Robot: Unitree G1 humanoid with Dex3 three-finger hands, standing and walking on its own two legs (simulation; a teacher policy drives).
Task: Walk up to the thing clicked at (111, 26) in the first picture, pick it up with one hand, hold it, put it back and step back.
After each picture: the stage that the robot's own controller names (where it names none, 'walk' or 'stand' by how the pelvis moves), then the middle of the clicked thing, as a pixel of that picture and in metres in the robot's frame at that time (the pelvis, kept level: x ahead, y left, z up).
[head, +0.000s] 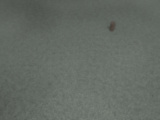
stand; (112, 26) +1.75 -0.44 -0.72
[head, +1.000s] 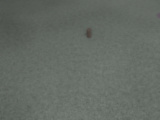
walk; (89, 33) +1.66 +0.00 -0.70
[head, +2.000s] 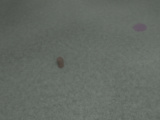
walk; (60, 62) +1.10 +0.29 -0.72
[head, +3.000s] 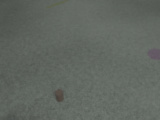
walk; (59, 95) +0.69 +0.22 -0.71
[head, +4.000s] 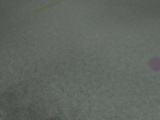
stand; out of the picture +0.41 +0.21 -0.69
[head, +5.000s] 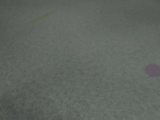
stand; out of the picture +0.37 +0.21 -0.72
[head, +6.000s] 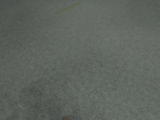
stand; out of the picture +0.43 +0.18 -0.71
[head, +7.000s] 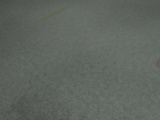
stand; out of the picture +0.44 +0.20 -0.70
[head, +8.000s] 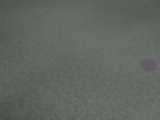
stand; out of the picture +0.41 +0.23 -0.71
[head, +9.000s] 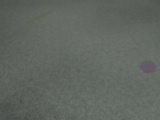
stand; out of the picture +0.41 +0.24 -0.72
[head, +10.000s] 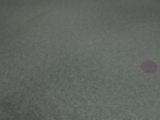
stand; out of the picture +0.39 +0.24 -0.72
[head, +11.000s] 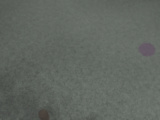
go down; (44, 116) +0.41 +0.24 -0.68
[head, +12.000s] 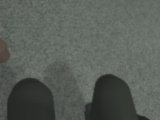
go down; out of the picture +0.46 +0.28 -0.27
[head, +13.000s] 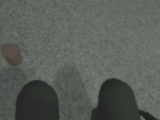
close in; (13, 55) +0.46 +0.27 -0.29
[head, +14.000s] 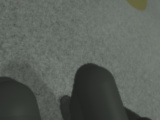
close in; out of the picture +0.44 +0.31 -0.22
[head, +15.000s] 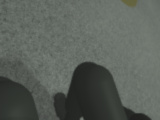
close; out of the picture +0.43 +0.32 -0.22
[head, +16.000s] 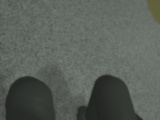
lift; out of the picture +0.38 +0.30 -0.14
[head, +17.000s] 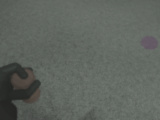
lift; (27, 87) +0.33 +0.19 +0.01
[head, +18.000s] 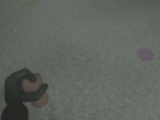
hold; (36, 92) +0.33 +0.17 -0.01
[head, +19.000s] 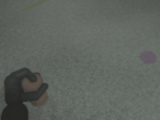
hold; (35, 90) +0.33 +0.17 +0.00
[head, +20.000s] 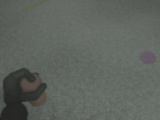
crouch; (34, 91) +0.34 +0.18 -0.01
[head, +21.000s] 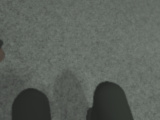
crouch; out of the picture +0.46 +0.27 -0.11
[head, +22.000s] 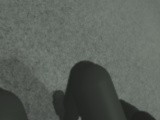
lower; out of the picture +0.43 +0.32 -0.23
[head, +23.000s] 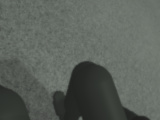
lower; out of the picture +0.43 +0.32 -0.23
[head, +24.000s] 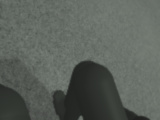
lower; out of the picture +0.43 +0.32 -0.23
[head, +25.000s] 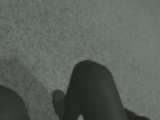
lower; out of the picture +0.43 +0.32 -0.23
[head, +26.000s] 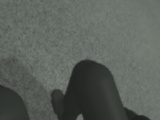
open; out of the picture +0.43 +0.32 -0.23
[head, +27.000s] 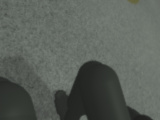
withdraw; out of the picture +0.42 +0.31 -0.23
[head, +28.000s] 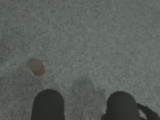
walk; (37, 67) +0.46 +0.24 -0.40
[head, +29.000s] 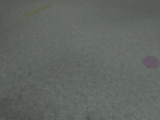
stand; out of the picture +0.39 +0.22 -0.66
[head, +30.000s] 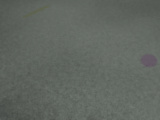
stand; out of the picture +0.41 +0.23 -0.67
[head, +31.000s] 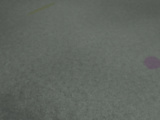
stand; out of the picture +0.40 +0.22 -0.68
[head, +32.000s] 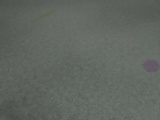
stand; out of the picture +0.41 +0.23 -0.72
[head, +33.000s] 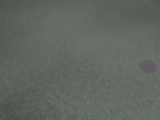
stand; out of the picture +0.38 +0.24 -0.72
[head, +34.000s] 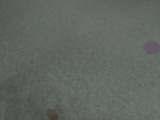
walk; (53, 116) +0.42 +0.23 -0.71
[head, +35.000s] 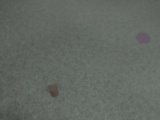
walk; (54, 91) +0.61 +0.18 -0.71
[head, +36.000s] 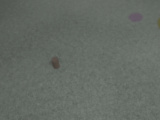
walk; (55, 63) +0.93 +0.31 -0.69
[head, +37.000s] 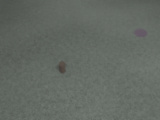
stand; (62, 67) +1.01 +0.19 -0.71
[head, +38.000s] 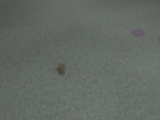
stand; (61, 69) +1.02 +0.20 -0.73
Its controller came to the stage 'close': yes
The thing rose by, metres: 0.71
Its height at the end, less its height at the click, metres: +0.00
